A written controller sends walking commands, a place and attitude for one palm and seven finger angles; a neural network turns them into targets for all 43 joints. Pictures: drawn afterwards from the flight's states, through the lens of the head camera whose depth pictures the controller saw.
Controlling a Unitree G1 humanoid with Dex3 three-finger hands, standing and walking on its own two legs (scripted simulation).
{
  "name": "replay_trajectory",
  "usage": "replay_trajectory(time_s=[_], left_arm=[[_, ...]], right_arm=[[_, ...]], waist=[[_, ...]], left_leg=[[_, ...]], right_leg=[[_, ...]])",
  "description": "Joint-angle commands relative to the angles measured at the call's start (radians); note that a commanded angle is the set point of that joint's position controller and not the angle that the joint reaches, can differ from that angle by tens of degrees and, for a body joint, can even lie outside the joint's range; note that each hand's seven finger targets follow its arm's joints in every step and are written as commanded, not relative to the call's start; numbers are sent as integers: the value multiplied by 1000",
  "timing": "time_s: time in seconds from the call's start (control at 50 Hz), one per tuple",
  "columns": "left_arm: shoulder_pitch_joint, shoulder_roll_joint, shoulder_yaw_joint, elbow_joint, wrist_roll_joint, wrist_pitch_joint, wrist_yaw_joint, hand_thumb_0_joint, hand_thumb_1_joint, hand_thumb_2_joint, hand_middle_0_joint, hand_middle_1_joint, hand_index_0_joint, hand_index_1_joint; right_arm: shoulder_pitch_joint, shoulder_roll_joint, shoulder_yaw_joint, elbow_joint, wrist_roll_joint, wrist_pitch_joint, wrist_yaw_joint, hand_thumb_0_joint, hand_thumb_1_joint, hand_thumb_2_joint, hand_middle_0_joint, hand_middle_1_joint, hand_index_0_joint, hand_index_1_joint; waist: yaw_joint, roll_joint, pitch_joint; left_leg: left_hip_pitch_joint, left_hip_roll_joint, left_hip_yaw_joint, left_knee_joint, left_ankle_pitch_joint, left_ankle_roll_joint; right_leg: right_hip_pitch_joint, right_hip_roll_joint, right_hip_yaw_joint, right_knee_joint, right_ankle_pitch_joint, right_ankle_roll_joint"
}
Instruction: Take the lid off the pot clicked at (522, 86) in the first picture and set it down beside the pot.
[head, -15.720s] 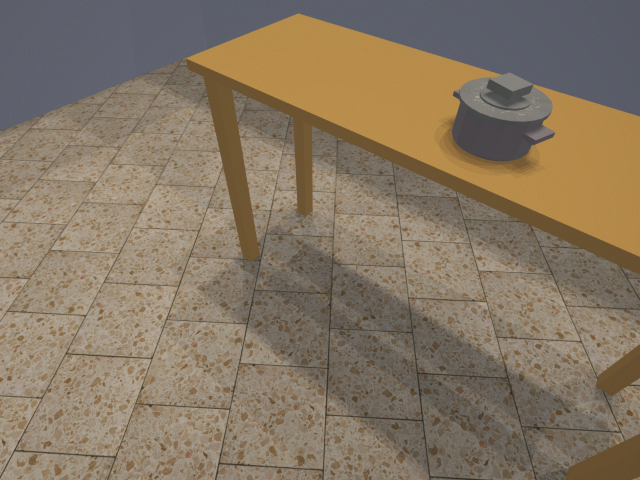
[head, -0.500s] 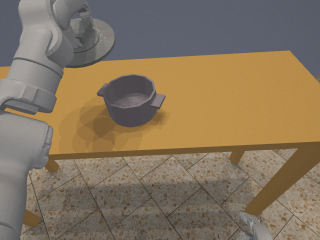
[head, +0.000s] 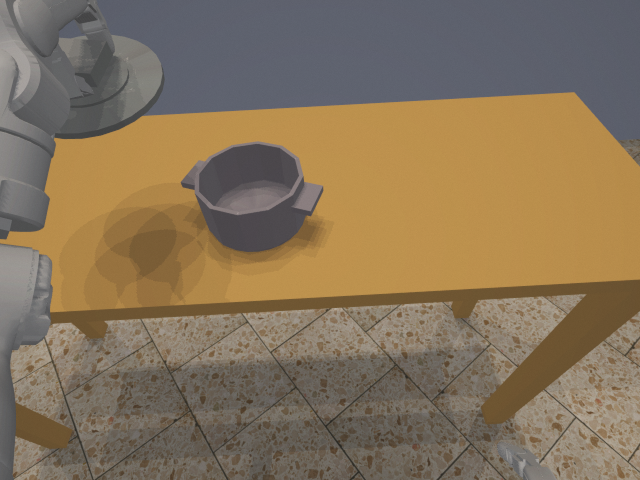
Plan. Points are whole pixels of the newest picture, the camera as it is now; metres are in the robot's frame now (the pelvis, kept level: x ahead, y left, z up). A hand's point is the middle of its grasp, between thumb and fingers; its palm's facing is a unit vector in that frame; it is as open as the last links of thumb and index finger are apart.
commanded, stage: move the lid sideways beside the pot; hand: left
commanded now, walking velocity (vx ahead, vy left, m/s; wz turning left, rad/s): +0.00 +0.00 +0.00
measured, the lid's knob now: (77, 62) +0.49 +0.26 +0.28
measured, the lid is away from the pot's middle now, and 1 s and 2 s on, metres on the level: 0.16 0.23 0.23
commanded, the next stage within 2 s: lower the lid onto the table in 0.82 s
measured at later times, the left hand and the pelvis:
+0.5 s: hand (14, 70) +0.44 +0.29 +0.30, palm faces -0.09 -0.05 -0.99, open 8.8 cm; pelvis +0.00 +0.00 +0.00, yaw +1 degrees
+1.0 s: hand out of the picture +0.45 +0.32 +0.29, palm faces -0.10 -0.07 -0.99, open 8.8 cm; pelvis +0.01 +0.01 +0.00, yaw +0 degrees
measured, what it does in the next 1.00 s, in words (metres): stands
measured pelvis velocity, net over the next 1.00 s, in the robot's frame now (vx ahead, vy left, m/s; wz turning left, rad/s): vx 0.01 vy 0.01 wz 0.01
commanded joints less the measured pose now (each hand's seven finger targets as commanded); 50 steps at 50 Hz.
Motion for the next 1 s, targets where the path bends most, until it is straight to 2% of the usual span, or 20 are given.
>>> replay_trajectory(time_s=[0.0, 0.08, 0.16, 0.18, 0.26, 0.28, 0.36, 0.46, 0.48, 0.56, 0.58, 0.62, 0.66, 0.68, 0.76, 0.78, 0.84, 0.88, 0.92, 0.98], left_arm=[[-601, 286, 126, -234, 34, -12, 54, 0, 474, 1195, -751, -888, -773, -872], [-561, 324, 154, -253, 30, -18, 56, 0, 474, 1195, -751, -888, -773, -872], [-510, 265, 99, -190, 12, -22, 49, 0, 474, 1195, -751, -888, -773, -872], [-570, 332, 152, -264, 28, -29, 55, 0, 474, 1195, -751, -888, -773, -872], [-519, 327, 144, -220, 18, -36, 54, 0, 474, 1195, -751, -888, -773, -872], [-563, 377, 184, -261, 38, -40, 57, 0, 474, 1195, -751, -888, -773, -872], [-474, 318, 129, -158, 21, -49, 49, 0, 474, 1195, -751, -888, -773, -872], [-499, 354, 148, -191, 25, -62, 54, 0, 474, 1195, -751, -888, -773, -872], [-550, 420, 196, -232, 46, -69, 59, 0, 474, 1195, -751, -888, -773, -872], [-466, 385, 159, -109, 31, -84, 51, 0, 474, 1195, -751, -888, -773, -872], [-525, 456, 209, -177, 51, -94, 56, 0, 474, 1195, -751, -888, -773, -872], [-558, 427, 187, -209, 47, -98, 55, 0, 474, 1195, -751, -888, -773, -872], [-459, 413, 172, -96, 37, -100, 53, 0, 474, 1195, -751, -888, -773, -872], [-492, 499, 237, -136, 56, -109, 57, 0, 474, 1195, -751, -888, -773, -872], [-513, 385, 145, -177, 24, -112, 52, 0, 474, 1195, -751, -888, -773, -872], [-560, 466, 209, -264, 39, -116, 60, 0, 474, 1195, -751, -888, -773, -872], [-515, 442, 199, -170, 46, -113, 53, 0, 474, 1195, -751, -888, -773, -872], [-467, 493, 241, -156, 48, -118, 58, 0, 474, 1195, -751, -888, -773, -872], [-511, 430, 189, -127, 40, -91, 52, 0, 474, 1195, -751, -888, -773, -872], [-505, 453, 210, -196, 37, -66, 56, 0, 474, 1195, -751, -888, -773, -872]], right_arm=[[-76, -123, -36, -134, 2, -42, -3, 0, -900, -900, 200, 300, 200, 300], [-68, -126, -36, -135, 1, -36, 2, 0, -900, -900, 200, 300, 200, 300], [-70, -137, -35, -129, 9, -23, 2, 0, -900, -900, 200, 300, 200, 300], [-69, -128, -36, -134, 3, -26, 2, 0, -900, -900, 200, 300, 200, 300], [-67, -138, -36, -134, 6, -19, 1, 0, -900, -900, 200, 300, 200, 300], [-66, -128, -35, -137, 2, -22, 1, 0, -900, -900, 200, 300, 200, 300], [-66, -140, -34, -137, 10, -10, 1, 0, -900, -900, 200, 300, 200, 300], [-55, -141, -34, -134, 8, -8, -2, 0, -900, -900, 200, 300, 200, 300], [-42, -135, -34, -128, 4, -7, -3, 0, -900, -900, 200, 300, 200, 300], [-35, -149, -33, -123, 11, 1, -8, 0, -900, -900, 200, 300, 200, 300], [-29, -142, -34, -121, 6, 2, -8, 0, -900, -900, 200, 300, 200, 300], [-47, -134, -33, -132, 7, 0, -10, 0, -900, -900, 200, 300, 200, 300], [-14, -151, -35, -117, 11, 5, -9, 0, -900, -900, 200, 300, 200, 300], [-6, -147, -36, -114, 8, 7, -10, 0, -900, -900, 200, 300, 200, 300], [-22, -148, -41, -120, 14, 6, -13, 0, -900, -900, 200, 300, 200, 300], [-15, -140, -41, -123, 8, 0, -11, 0, -900, -900, 200, 300, 200, 300], [-9, -141, -38, -111, 7, 2, -13, 0, -900, -900, 200, 300, 200, 300], [2, -147, -37, -111, 7, 4, -8, 0, -900, -900, 200, 300, 200, 300], [-17, -140, -38, -109, 15, 4, -7, 0, -900, -900, 200, 300, 200, 300], [-6, -143, -39, -114, 10, -10, 2, 0, -900, -900, 200, 300, 200, 300]], waist=[[-4, 30, -431], [11, 19, -449], [-6, 19, -376], [9, 12, -440], [2, 33, -419], [13, 18, -452], [-2, 6, -370], [-5, 54, -405], [3, 31, -431], [-9, 12, -349], [3, 8, -407], [-4, 71, -418], [-14, 47, -353], [-1, 12, -385], [-21, 88, -381], [-4, 102, -447], [-14, 59, -401], [-2, 35, -408], [-11, 66, -371], [-2, 64, -428]], left_leg=[[132, -2, -15, 10, 474, 31], [127, 0, -20, 7, 502, 26], [119, 10, -25, -1, 481, 20], [127, 4, -23, -1, 480, 24], [136, 9, -26, 9, 517, 24], [134, 5, -28, 7, 523, 24], [97, 8, -20, 1, 444, 23], [126, 8, -24, 9, 489, 25], [121, 7, -26, 2, 487, 25], [78, 7, -15, -6, 406, 26], [84, 4, -13, -8, 410, 28], [108, 3, -17, 3, 480, 33], [88, 8, -17, 3, 443, 28], [80, 8, -14, -2, 423, 29], [134, 12, -25, 3, 482, 30], [154, 8, -29, 7, 507, 31], [127, 8, -22, 13, 509, 33], [109, 11, -21, 12, 519, 28], [104, 8, -21, 6, 499, 30], [139, 10, -33, 19, 592, 25]], right_leg=[[216, 38, -18, 16, 298, -70], [233, 37, -18, 19, 307, -68], [180, 36, -31, 5, 274, -71], [227, 38, -22, 14, 284, -68], [201, 35, -26, 10, 288, -71], [232, 38, -22, 18, 295, -69], [186, 35, -32, 6, 251, -70], [195, 38, -29, 2, 264, -71], [227, 41, -26, 6, 271, -68], [194, 38, -33, -11, 236, -69], [239, 38, -23, 0, 253, -66], [232, 37, -23, 4, 281, -70], [196, 42, -32, -17, 251, -69], [236, 41, -24, -5, 257, -66], [182, 43, -31, -19, 250, -70], [223, 45, -21, -9, 266, -68], [214, 45, -29, -9, 289, -67], [234, 46, -27, -3, 302, -66], [209, 43, -31, -1, 299, -67], [231, 49, -31, 5, 342, -64]])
